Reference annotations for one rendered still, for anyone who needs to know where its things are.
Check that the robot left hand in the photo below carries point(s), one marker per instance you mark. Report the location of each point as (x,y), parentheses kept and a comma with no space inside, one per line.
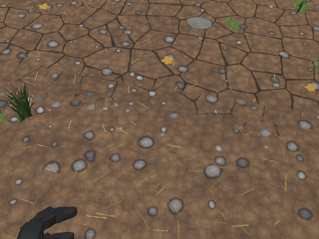
(34,229)

